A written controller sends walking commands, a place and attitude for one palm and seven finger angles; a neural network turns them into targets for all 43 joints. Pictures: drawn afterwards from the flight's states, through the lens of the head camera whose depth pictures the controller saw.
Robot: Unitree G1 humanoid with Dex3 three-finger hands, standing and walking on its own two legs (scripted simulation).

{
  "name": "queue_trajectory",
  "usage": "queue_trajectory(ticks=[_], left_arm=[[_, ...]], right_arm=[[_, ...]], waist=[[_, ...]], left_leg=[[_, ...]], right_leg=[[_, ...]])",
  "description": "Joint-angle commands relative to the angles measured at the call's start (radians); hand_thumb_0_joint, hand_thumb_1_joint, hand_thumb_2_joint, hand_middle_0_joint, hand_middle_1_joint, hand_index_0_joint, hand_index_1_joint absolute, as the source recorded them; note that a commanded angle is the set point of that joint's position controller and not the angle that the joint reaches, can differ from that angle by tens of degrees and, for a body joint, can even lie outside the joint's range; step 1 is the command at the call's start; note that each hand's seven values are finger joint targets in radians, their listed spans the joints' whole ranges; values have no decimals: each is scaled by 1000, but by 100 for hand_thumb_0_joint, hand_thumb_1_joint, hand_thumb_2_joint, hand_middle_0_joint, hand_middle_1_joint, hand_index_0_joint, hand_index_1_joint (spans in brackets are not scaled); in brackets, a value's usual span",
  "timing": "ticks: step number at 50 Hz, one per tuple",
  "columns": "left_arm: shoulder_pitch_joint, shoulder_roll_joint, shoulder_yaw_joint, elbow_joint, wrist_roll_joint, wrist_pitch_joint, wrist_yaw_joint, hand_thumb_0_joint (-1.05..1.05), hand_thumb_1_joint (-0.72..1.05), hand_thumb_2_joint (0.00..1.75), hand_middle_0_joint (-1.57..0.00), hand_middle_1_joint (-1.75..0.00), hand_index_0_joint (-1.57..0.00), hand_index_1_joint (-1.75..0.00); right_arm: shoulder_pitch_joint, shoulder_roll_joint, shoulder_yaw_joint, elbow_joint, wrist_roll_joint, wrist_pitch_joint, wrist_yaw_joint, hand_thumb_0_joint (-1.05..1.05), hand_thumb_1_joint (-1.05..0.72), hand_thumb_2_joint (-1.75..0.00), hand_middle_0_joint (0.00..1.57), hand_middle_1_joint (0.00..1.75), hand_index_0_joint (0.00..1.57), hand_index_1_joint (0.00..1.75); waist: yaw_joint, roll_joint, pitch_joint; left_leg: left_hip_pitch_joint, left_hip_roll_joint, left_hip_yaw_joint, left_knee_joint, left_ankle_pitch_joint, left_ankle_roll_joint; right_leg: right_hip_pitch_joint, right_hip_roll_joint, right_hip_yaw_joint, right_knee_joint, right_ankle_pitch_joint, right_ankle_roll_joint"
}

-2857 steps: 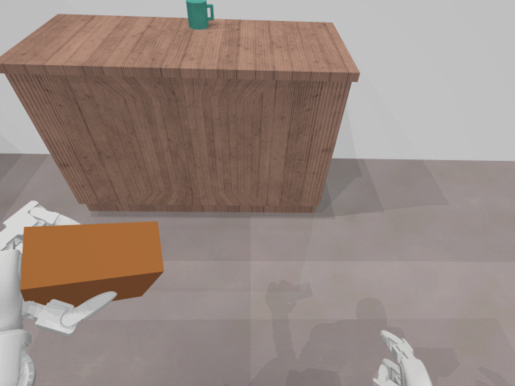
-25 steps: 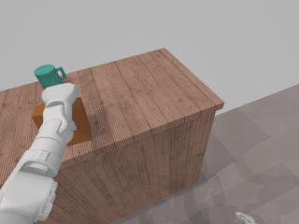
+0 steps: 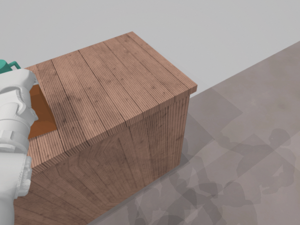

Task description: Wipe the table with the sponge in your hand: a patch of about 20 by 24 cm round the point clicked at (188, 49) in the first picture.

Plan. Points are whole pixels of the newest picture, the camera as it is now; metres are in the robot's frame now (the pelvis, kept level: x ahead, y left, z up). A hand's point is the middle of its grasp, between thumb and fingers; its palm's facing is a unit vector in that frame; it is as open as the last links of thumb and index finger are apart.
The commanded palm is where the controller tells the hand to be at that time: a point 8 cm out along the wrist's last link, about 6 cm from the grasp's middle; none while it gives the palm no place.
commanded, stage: wipe forward along the third lane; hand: left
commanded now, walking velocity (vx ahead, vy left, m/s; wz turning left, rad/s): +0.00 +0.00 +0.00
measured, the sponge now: (27, 120) +0.40 +0.35 +0.08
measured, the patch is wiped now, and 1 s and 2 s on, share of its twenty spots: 0.75 0.80 0.80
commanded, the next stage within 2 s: wipe back along the third lane in 0.56 s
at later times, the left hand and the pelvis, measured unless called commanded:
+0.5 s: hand (21, 89) +0.47 +0.36 +0.14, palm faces -0.12 +0.00 -0.99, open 10.2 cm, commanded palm +0.48 +0.36 +0.17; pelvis +0.01 +0.04 +0.00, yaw +0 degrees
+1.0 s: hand (18, 87) +0.49 +0.38 +0.13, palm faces +0.00 +0.00 -1.00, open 10.3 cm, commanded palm +0.46 +0.35 +0.16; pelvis +0.04 +0.09 +0.01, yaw +0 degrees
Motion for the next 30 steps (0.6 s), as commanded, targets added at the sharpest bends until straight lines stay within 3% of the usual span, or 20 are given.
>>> queue_trajectory(ticks=[1,3,4,6,8,9,11,13,17,21,22,24,26,27,30], left_arm=[[-328,286,35,-101,30,-2,45,0,10,130,-120,-160,-120,-160],[-338,314,55,-115,35,-10,45,0,10,130,-120,-160,-120,-160],[-333,336,66,-94,45,-5,50,0,10,130,-120,-160,-120,-160],[-330,334,67,-92,41,-1,56,0,10,130,-120,-160,-120,-160],[-359,332,61,-100,41,-5,59,0,10,130,-120,-160,-120,-160],[-369,322,50,-89,47,-3,62,0,10,130,-120,-160,-120,-160],[-354,340,62,-65,57,6,65,0,10,130,-120,-160,-120,-160],[-404,347,54,-67,64,8,64,0,10,130,-120,-160,-120,-160],[-423,305,15,-43,75,26,64,0,10,130,-120,-160,-120,-160],[-480,309,9,-19,76,37,59,0,10,130,-120,-160,-120,-160],[-504,287,-15,-31,71,36,55,0,10,130,-120,-160,-120,-160],[-505,317,12,-10,80,35,54,0,10,130,-120,-160,-120,-160],[-534,302,-5,-9,83,39,53,0,10,130,-120,-160,-120,-160],[-539,304,-8,7,90,42,54,0,10,130,-120,-160,-120,-160],[-542,301,-1,11,106,38,55,0,10,130,-120,-160,-120,-160]], right_arm=[[-2,-128,-39,-105,-8,-31,-7,0,-90,-90,20,30,20,30],[-5,-131,-40,-104,-10,-30,-7,0,-90,-90,20,30,20,30],[9,-134,-40,-98,-11,-25,-7,0,-90,-90,20,30,20,30],[11,-135,-40,-100,-9,-23,-7,0,-90,-90,20,30,20,30],[11,-134,-41,-98,-10,-23,-5,0,-90,-90,20,30,20,30],[17,-134,-41,-95,-12,-25,-6,0,-90,-90,20,30,20,30],[27,-137,-40,-92,-13,-22,-4,0,-90,-90,20,30,20,30],[33,-136,-41,-89,-13,-21,-5,0,-90,-90,20,30,20,30],[40,-132,-36,-93,-16,-23,-6,0,-90,-90,20,30,20,30],[59,-132,-34,-87,-18,-21,-11,0,-90,-90,20,30,20,30],[58,-130,-32,-90,-18,-24,-11,0,-90,-90,20,30,20,30],[74,-132,-35,-82,-24,-22,-13,0,-90,-90,20,30,20,30],[81,-132,-33,-82,-25,-21,-15,0,-90,-90,20,30,20,30],[83,-132,-32,-80,-24,-21,-15,0,-90,-90,20,30,20,30],[106,-132,-37,-74,-33,-20,-12,0,-90,-90,20,30,20,30]], waist=[[-5,-128,-231],[1,-86,-248],[-3,-108,-249],[-10,-130,-241],[-9,-93,-237],[-20,-100,-229],[-16,-113,-234],[-20,-84,-246],[-31,-76,-232],[-43,-94,-247],[-48,-67,-240],[-45,-65,-268],[-55,-87,-261],[-55,-80,-245],[-49,-42,-280]], left_leg=[[-103,-41,45,-17,-28,17],[-94,-37,44,-12,-9,16],[-97,-40,49,-14,-12,20],[-116,-41,53,-10,-22,19],[-98,-41,54,-18,-14,22],[-93,-37,56,-17,-15,24],[-89,-39,59,-19,-10,25],[-75,-39,62,-24,6,27],[-45,-40,64,-35,0,31],[-26,-40,64,-44,9,33],[-16,-41,66,-47,2,32],[3,-38,66,-42,42,33],[4,-38,65,-46,34,32],[1,-36,60,-52,23,30],[48,-32,52,-46,86,28]], right_leg=[[292,-183,228,-127,160,118],[299,-186,242,-123,201,113],[294,-178,226,-120,193,117],[297,-182,231,-125,201,125],[269,-170,212,-127,171,113],[257,-170,207,-124,172,116],[252,-162,192,-125,166,115],[244,-155,175,-120,177,110],[194,-141,137,-123,132,111],[181,-132,108,-123,123,114],[168,-132,107,-127,112,114],[174,-128,99,-116,156,111],[161,-125,90,-119,138,113],[142,-121,82,-120,113,111],[121,-111,66,-101,154,100]])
